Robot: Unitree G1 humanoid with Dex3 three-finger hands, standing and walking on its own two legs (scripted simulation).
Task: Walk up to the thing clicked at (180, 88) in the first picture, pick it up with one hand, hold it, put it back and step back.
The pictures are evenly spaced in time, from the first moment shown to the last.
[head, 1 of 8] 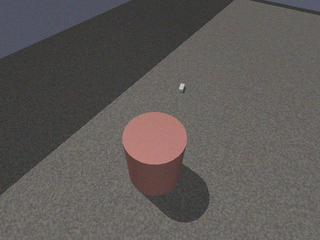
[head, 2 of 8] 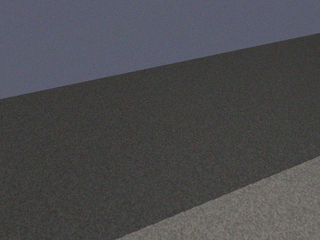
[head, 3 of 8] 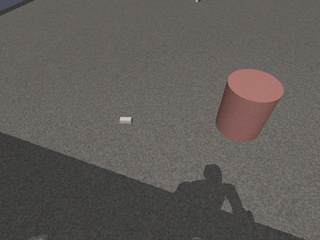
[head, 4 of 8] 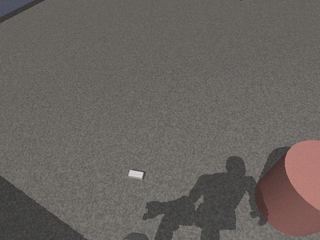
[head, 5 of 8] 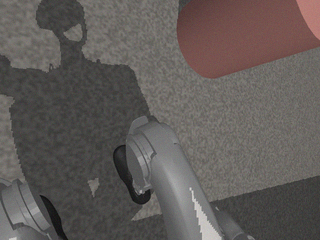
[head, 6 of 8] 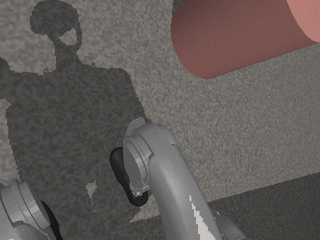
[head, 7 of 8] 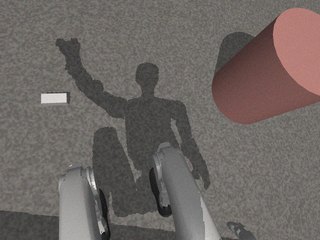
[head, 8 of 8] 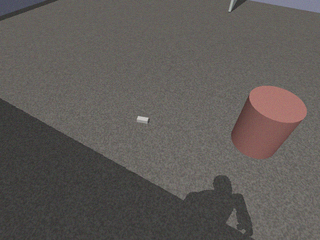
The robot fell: no
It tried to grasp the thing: no
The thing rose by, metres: 0.00
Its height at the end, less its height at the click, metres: +0.00
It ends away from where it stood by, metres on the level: 0.00
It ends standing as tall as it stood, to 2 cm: yes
